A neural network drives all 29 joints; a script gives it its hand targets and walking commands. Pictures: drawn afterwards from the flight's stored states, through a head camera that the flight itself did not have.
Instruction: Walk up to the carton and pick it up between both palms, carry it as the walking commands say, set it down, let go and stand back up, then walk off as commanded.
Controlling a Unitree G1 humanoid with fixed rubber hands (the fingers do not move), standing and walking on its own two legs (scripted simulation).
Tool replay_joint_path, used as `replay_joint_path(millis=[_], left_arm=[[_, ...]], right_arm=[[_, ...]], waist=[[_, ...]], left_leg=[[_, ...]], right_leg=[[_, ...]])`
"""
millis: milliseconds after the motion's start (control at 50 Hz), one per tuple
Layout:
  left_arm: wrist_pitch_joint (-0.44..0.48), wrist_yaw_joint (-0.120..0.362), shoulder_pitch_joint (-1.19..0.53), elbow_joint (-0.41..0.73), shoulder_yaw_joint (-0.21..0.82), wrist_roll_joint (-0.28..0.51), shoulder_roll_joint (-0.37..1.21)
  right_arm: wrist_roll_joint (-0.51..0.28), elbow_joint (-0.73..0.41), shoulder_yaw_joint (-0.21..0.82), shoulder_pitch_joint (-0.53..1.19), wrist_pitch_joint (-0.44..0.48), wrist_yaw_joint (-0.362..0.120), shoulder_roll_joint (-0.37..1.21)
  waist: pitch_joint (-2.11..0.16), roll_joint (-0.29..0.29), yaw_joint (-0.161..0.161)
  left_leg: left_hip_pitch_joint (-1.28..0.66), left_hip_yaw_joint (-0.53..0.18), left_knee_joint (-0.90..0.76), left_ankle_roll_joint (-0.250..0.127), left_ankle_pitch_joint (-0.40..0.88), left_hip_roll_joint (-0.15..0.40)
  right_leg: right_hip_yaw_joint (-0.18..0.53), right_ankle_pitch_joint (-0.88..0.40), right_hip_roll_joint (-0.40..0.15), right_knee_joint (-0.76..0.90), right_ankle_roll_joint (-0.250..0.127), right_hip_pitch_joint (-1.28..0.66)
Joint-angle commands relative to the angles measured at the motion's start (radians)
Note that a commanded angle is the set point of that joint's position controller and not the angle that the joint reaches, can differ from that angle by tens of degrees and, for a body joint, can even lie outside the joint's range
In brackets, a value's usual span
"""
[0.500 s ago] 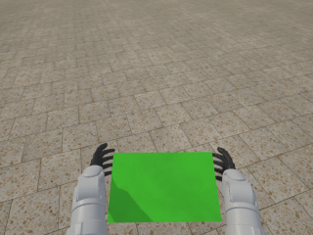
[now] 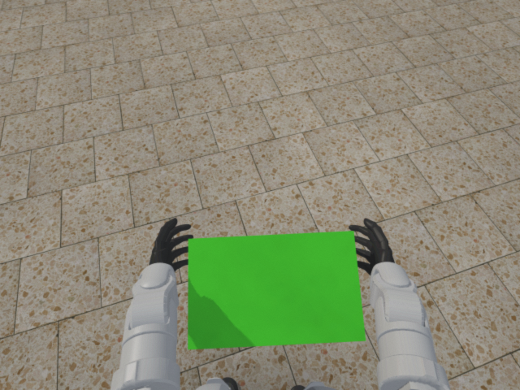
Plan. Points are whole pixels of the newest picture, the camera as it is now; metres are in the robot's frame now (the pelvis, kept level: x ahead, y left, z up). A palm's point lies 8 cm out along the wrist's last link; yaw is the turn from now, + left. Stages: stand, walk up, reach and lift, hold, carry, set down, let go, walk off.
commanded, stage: set down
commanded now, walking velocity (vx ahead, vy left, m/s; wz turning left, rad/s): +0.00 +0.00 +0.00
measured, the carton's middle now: (271, 282) +0.32 -0.01 -0.14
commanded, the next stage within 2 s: none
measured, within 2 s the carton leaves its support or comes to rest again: neither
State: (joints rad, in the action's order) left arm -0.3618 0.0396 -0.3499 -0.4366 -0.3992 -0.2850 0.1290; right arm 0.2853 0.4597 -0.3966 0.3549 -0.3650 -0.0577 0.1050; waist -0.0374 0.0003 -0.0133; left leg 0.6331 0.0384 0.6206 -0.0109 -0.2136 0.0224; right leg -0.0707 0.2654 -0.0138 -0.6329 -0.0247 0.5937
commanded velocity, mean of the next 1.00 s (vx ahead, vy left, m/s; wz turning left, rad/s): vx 0.00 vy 0.00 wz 0.00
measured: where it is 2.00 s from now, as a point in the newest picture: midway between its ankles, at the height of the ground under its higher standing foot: outside the picture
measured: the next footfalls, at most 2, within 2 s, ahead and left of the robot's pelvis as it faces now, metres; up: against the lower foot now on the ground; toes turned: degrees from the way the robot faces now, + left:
none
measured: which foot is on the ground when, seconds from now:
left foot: down 0.00-1.00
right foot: down 0.00-1.00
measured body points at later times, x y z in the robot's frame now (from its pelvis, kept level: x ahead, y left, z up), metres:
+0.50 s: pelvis -0.04 +0.00 -0.07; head +0.15 +0.00 +0.33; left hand +0.36 +0.16 -0.14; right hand +0.35 -0.20 -0.14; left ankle +0.05 +0.11 -0.72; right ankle +0.02 -0.11 -0.72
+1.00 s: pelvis -0.05 +0.00 -0.15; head +0.18 +0.00 +0.24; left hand +0.38 +0.16 -0.23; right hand +0.38 -0.20 -0.22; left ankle +0.05 +0.11 -0.72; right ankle +0.02 -0.11 -0.72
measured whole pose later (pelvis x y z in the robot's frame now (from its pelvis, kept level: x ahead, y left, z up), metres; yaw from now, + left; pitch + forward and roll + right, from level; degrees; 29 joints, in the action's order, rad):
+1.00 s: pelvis -0.05 +0.00 -0.15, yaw -2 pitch +42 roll +0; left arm -0.34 -0.01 -0.70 -0.47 -0.49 -0.23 0.09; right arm 0.23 0.55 -0.44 0.74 -0.36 -0.09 -0.02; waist -0.23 0.00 -0.01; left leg 1.66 0.05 1.30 -0.03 -0.37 0.04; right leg -0.04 0.42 -0.02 -1.33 -0.02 1.63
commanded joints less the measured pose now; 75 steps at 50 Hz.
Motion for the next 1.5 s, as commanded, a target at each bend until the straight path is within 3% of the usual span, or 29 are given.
replay_joint_path(millis=[0, 220, 520, 1160, 1300, 1480], left_arm=[[0.031, 0.255, -0.471, -0.054, 0.526, 0.141, 0.791], [0.032, 0.277, -0.619, -0.080, 0.496, 0.124, 0.842], [0.001, 0.285, -0.739, -0.053, 0.555, 0.175, 0.895], [0.027, 0.215, -0.973, -0.121, 0.527, 0.244, 0.839], [0.024, 0.203, -1.058, -0.142, 0.497, 0.257, 0.830], [0.029, 0.186, -1.139, -0.171, 0.466, 0.265, 0.806]], right_arm=[[-0.149, 0.020, 0.515, 0.510, 0.045, -0.266, 0.772], [-0.130, 0.044, 0.488, 0.656, 0.044, -0.306, 0.787], [-0.200, 0.012, 0.549, 0.801, 0.017, -0.335, 0.805], [-0.250, 0.110, 0.515, 1.007, 0.046, -0.304, 0.714], [-0.256, 0.144, 0.523, 1.104, 0.044, -0.275, 0.720], [-0.241, 0.203, 0.469, 1.154, 0.051, -0.273, 0.693]], waist=[[-0.497, 0.008, -0.001], [-0.637, -0.004, -0.004], [-0.887, -0.013, 0.003], [-1.111, -0.001, -0.006], [-1.129, -0.020, 0.027], [-1.123, -0.026, 0.017]], left_leg=[[-0.213, -0.111, 0.025, -0.015, 0.206, -0.114], [-0.017, -0.092, 0.175, -0.020, 0.095, -0.121], [0.201, -0.069, 0.395, -0.015, 0.088, -0.137], [0.564, -0.033, 0.726, 0.002, 0.049, -0.156], [0.705, -0.007, 0.778, 0.009, -0.035, -0.166], [0.739, 0.001, 0.855, 0.016, -0.042, -0.165]], right_leg=[[0.133, -0.243, 0.100, 0.005, -0.029, -0.071], [0.127, -0.143, 0.114, -0.146, -0.028, 0.144], [0.113, -0.123, 0.135, -0.352, -0.018, 0.377], [0.062, -0.064, 0.148, -0.680, 0.005, 0.790], [0.062, -0.003, 0.149, -0.739, 0.016, 0.786], [0.039, 0.038, 0.154, -0.813, 0.009, 0.940]])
